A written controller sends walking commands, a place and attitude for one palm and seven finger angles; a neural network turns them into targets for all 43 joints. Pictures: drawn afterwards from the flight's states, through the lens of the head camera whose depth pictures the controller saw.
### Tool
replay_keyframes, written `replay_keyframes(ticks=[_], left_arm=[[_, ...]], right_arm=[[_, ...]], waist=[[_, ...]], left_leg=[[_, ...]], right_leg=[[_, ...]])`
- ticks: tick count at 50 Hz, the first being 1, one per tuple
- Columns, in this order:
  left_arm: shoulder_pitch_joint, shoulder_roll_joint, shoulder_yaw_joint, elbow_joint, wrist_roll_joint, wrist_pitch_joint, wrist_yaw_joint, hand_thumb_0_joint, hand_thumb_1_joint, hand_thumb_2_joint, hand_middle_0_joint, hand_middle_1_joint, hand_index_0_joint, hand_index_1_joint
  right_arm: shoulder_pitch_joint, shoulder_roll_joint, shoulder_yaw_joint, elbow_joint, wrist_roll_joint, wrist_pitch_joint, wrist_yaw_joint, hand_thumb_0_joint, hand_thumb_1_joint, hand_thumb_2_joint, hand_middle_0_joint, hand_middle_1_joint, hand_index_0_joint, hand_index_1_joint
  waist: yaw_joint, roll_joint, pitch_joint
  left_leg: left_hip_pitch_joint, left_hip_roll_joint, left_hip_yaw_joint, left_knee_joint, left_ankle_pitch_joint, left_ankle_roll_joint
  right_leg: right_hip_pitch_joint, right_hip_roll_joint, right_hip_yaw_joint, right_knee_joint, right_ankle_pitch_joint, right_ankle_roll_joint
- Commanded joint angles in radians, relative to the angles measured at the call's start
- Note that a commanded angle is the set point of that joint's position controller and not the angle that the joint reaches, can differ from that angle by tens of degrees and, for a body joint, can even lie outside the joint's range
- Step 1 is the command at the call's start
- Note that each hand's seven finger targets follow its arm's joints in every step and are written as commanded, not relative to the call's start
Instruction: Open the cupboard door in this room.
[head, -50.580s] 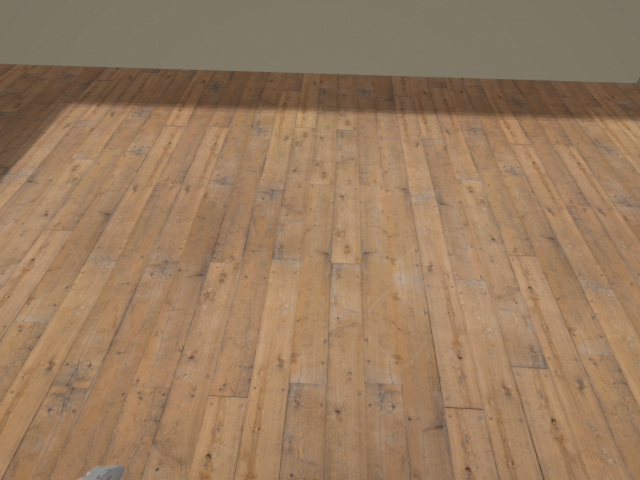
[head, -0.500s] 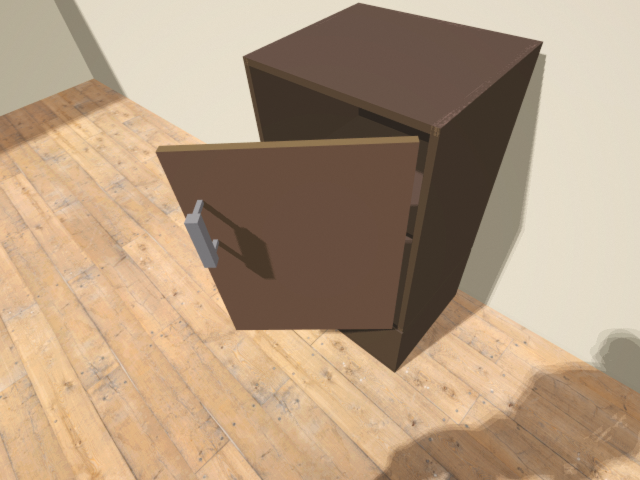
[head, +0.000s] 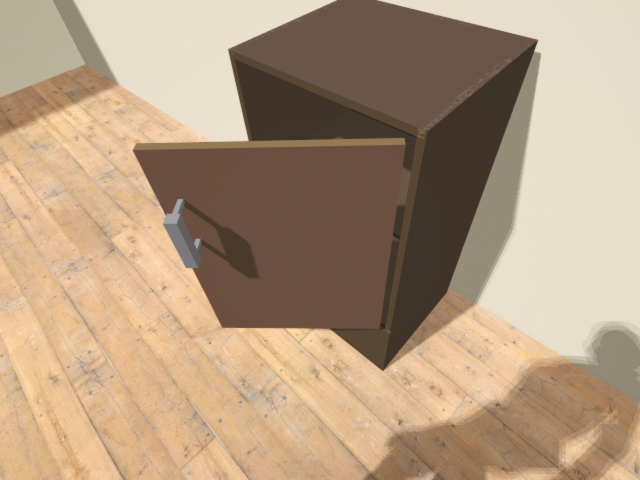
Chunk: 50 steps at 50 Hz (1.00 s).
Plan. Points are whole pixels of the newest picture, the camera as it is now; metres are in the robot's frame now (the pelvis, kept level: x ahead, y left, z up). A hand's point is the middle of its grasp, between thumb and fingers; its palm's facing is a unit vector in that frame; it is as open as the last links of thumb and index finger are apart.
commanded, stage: look again from close up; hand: left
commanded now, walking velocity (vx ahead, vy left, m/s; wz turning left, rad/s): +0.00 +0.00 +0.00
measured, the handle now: (186, 233) +0.53 +0.28 -0.05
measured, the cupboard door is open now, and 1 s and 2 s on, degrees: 41 41 41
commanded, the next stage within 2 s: shuffle to correct the standing spot in 0.56 s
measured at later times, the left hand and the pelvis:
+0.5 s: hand out of the picture +0.00 +0.17 -0.17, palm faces +0.04 -0.98 -0.21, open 7.3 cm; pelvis +0.01 +0.00 +0.00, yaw +0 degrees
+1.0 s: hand out of the picture +0.02 +0.22 -0.18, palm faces +0.07 -0.97 -0.24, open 7.3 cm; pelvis +0.00 +0.03 -0.01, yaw +1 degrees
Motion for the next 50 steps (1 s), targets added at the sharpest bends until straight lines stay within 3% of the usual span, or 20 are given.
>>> replay_keyframes(ticks=[1,9,12,18,29,32,36,38,42,47,49,50], left_arm=[[0.053,0.101,0.019,-0.026,0.006,-0.009,0.005,0.000,0.900,0.900,-0.200,-0.300,-0.200,-0.300],[0.068,0.101,0.022,-0.025,0.007,-0.013,0.005,0.000,0.900,0.900,-0.200,-0.300,-0.200,-0.300],[0.069,0.098,0.022,-0.025,0.007,-0.012,0.004,0.000,0.900,0.900,-0.200,-0.300,-0.200,-0.300],[0.082,0.093,0.021,-0.016,0.007,-0.012,0.004,0.000,0.900,0.900,-0.200,-0.300,-0.200,-0.300],[0.094,0.085,0.019,-0.011,0.007,-0.008,0.003,0.000,0.900,0.900,-0.200,-0.300,-0.200,-0.300],[0.094,0.080,0.019,-0.013,0.007,-0.007,0.004,0.000,0.900,0.900,-0.200,-0.300,-0.200,-0.300],[0.089,0.091,0.025,-0.020,0.008,-0.008,0.008,0.000,0.900,0.900,-0.200,-0.300,-0.200,-0.300],[0.089,0.105,0.032,-0.028,0.008,-0.005,0.012,0.000,0.900,0.900,-0.200,-0.300,-0.200,-0.300],[0.079,0.135,0.051,-0.048,0.013,0.005,0.019,0.000,0.900,0.900,-0.200,-0.300,-0.200,-0.300],[0.053,0.172,0.078,-0.083,0.021,0.022,0.022,0.000,0.900,0.900,-0.200,-0.300,-0.200,-0.300],[0.031,0.172,0.087,-0.104,0.021,0.032,0.021,0.000,0.900,0.900,-0.200,-0.300,-0.200,-0.300],[0.008,0.159,0.084,-0.114,0.020,0.037,0.018,0.000,0.900,0.900,-0.200,-0.300,-0.200,-0.300]], right_arm=[[0.100,-0.050,-0.014,-0.007,-0.003,-0.006,-0.007,0.000,-0.900,-0.900,0.200,0.300,0.200,0.300],[0.093,-0.057,-0.017,-0.011,-0.002,-0.009,-0.008,0.000,-0.900,-0.900,0.200,0.300,0.200,0.300],[0.089,-0.054,-0.016,-0.010,-0.002,-0.010,-0.010,0.000,-0.900,-0.900,0.200,0.300,0.200,0.300],[0.083,-0.054,-0.017,-0.009,-0.001,-0.012,-0.013,0.000,-0.900,-0.900,0.200,0.300,0.200,0.300],[0.087,-0.050,-0.016,-0.002,-0.002,-0.012,-0.014,0.000,-0.900,-0.900,0.200,0.300,0.200,0.300],[0.089,-0.048,-0.017,0.001,-0.002,-0.014,-0.015,0.000,-0.900,-0.900,0.200,0.300,0.200,0.300],[0.088,-0.049,-0.019,-0.005,0.001,-0.011,-0.017,0.000,-0.900,-0.900,0.200,0.300,0.200,0.300],[0.089,-0.053,-0.022,-0.013,0.001,-0.003,-0.016,0.000,-0.900,-0.900,0.200,0.300,0.200,0.300],[0.089,-0.059,-0.035,-0.039,0.000,0.016,-0.013,0.000,-0.900,-0.900,0.200,0.300,0.200,0.300],[0.089,-0.059,-0.050,-0.066,-0.007,0.033,-0.004,0.000,-0.900,-0.900,0.200,0.300,0.200,0.300],[0.101,-0.063,-0.055,-0.074,-0.010,0.031,0.000,0.000,-0.900,-0.900,0.200,0.300,0.200,0.300],[0.109,-0.063,-0.054,-0.073,-0.011,0.026,0.001,0.000,-0.900,-0.900,0.200,0.300,0.200,0.300]], waist=[[0.006,-0.062,0.043],[0.006,-0.062,0.019],[0.007,-0.021,0.030],[0.010,-0.032,0.018],[0.014,-0.046,0.038],[0.015,-0.016,0.041],[0.020,-0.006,0.031],[0.024,-0.033,0.011],[0.025,-0.083,0.001],[0.022,-0.156,0.016],[0.015,-0.136,0.015],[0.006,-0.095,0.025]], left_leg=[[-0.115,0.043,-0.043,-0.071,0.038,0.061],[-0.102,0.040,-0.039,-0.061,0.054,0.060],[-0.102,0.045,-0.043,-0.068,0.071,0.059],[-0.096,0.048,-0.045,-0.073,0.084,0.059],[-0.103,0.045,-0.051,-0.077,0.076,0.064],[-0.105,0.050,-0.052,-0.079,0.089,0.064],[-0.110,0.049,-0.047,-0.075,0.122,0.059],[-0.125,0.041,-0.041,-0.055,0.106,0.053],[-0.148,0.019,-0.024,0.001,0.050,0.046],[-0.167,-0.007,-0.009,0.076,-0.045,0.047],[-0.137,-0.012,-0.015,0.049,-0.031,0.055],[-0.116,0.001,-0.040,0.001,-0.004,0.064]], right_leg=[[0.068,-0.147,0.191,-0.154,0.015,0.015],[0.085,-0.149,0.195,-0.160,0.051,0.023],[0.085,-0.143,0.187,-0.150,0.082,0.023],[0.100,-0.140,0.178,-0.138,0.112,0.025],[0.091,-0.137,0.171,-0.139,0.064,0.026],[0.094,-0.133,0.161,-0.123,0.093,0.025],[0.108,-0.158,0.176,-0.101,0.184,0.014],[0.118,-0.183,0.195,-0.088,0.197,0.008],[0.094,-0.244,0.246,-0.089,0.159,-0.022],[0.008,-0.315,0.311,-0.134,-0.036,-0.054],[-0.046,-0.299,0.286,-0.099,-0.083,-0.044],[-0.083,-0.254,0.239,-0.054,-0.109,-0.023]])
